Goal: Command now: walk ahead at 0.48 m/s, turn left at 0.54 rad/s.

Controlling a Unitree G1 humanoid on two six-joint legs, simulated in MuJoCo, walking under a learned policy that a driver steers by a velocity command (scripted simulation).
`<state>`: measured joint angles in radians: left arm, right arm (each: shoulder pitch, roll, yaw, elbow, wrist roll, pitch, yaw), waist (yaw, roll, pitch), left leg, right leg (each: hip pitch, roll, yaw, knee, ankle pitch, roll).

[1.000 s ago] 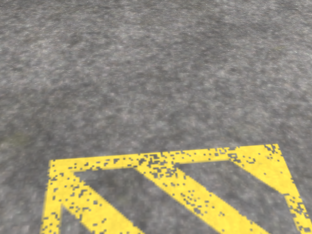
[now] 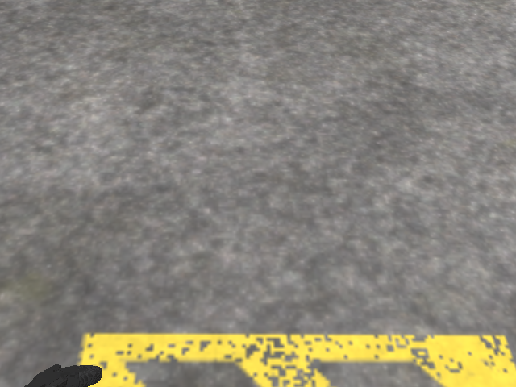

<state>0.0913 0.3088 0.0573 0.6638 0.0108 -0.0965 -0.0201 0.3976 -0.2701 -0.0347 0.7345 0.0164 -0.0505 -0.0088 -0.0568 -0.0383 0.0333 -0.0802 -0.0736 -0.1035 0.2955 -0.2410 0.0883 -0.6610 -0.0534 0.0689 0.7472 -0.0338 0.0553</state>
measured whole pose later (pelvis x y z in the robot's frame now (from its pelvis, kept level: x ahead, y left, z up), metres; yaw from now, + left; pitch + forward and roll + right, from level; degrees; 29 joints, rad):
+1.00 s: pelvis +0.54 +0.10 +0.00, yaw +4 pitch +0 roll +2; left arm 0.18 0.31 0.06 0.77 -0.02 -0.03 -0.02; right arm 0.33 -0.28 -0.06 0.81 -0.02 -0.09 0.00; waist -0.06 -0.05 0.03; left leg -0.02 -0.03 0.18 0.24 -0.22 0.04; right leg -0.68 -0.10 0.06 0.87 -0.03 0.02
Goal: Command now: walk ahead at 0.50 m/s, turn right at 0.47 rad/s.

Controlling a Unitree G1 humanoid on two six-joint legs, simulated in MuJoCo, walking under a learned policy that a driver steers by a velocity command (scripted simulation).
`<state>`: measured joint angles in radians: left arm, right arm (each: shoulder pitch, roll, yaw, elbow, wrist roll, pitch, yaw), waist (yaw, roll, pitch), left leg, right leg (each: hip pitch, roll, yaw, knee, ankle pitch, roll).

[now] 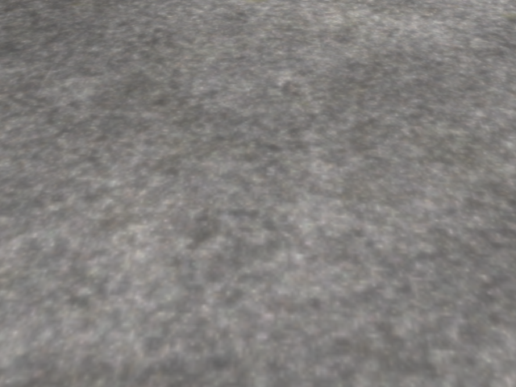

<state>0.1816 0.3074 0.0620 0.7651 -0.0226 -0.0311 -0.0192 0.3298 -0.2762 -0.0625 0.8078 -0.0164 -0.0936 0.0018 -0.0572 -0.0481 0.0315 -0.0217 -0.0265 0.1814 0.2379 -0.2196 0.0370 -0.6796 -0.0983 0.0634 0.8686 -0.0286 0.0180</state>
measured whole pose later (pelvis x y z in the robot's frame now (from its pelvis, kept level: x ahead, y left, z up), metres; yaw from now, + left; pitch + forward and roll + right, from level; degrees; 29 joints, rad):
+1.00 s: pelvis +0.55 -0.11 +0.00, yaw -28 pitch +1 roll +1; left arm 0.15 0.28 0.04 0.68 -0.01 -0.06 -0.01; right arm 0.37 -0.27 -0.05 0.84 0.01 -0.09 0.02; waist -0.08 -0.04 0.03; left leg -0.09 -0.05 0.02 0.26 -0.19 0.04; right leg -0.62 -0.09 0.05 0.78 -0.13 0.01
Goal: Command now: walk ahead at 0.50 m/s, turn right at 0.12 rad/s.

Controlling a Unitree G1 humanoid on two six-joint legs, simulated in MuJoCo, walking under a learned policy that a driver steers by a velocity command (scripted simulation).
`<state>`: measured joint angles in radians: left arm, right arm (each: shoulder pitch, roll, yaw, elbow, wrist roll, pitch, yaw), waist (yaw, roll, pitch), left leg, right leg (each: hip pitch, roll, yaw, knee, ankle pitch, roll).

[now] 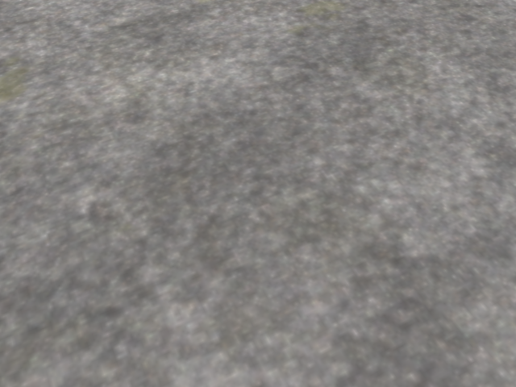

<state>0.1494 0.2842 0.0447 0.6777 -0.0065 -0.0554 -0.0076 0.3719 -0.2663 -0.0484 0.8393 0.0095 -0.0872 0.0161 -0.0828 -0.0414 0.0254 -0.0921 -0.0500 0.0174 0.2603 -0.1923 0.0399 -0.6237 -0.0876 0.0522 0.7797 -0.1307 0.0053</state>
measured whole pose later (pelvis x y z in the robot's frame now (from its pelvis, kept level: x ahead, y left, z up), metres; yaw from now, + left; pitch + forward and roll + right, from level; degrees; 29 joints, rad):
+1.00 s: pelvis +0.51 +0.07 +0.00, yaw +29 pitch +2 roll +0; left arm 0.07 0.31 0.06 0.72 0.01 -0.09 0.00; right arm 0.33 -0.28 -0.07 0.71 0.01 -0.04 0.00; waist -0.06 -0.03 0.05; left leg -0.17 -0.10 -0.10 0.35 -0.20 0.09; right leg -0.65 -0.10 0.10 0.77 -0.07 0.07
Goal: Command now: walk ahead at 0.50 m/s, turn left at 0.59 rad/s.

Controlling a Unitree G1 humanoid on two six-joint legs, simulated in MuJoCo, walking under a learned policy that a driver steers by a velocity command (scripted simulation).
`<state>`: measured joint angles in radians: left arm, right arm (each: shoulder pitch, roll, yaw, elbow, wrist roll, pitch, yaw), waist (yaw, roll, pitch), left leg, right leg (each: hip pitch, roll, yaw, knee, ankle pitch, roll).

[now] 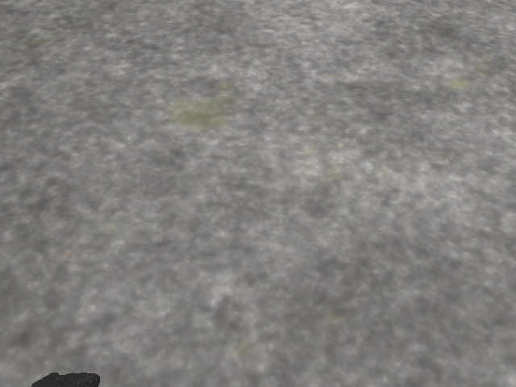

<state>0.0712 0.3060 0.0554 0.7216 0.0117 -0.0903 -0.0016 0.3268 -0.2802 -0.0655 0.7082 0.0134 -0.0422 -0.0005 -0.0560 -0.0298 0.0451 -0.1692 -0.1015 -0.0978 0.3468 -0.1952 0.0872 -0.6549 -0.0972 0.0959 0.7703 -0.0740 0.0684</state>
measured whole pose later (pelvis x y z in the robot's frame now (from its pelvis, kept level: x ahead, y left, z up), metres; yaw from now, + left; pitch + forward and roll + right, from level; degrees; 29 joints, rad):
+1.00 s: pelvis +0.26 -0.04 -0.02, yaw +3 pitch +0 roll +2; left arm 0.15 0.32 0.07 0.83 -0.02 0.07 -0.01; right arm 0.11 -0.30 -0.08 0.71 0.00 0.02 -0.05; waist 0.01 0.01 0.07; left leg -0.28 0.08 0.14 0.52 -0.23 -0.02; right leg -0.36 -0.04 -0.05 0.78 -0.41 0.04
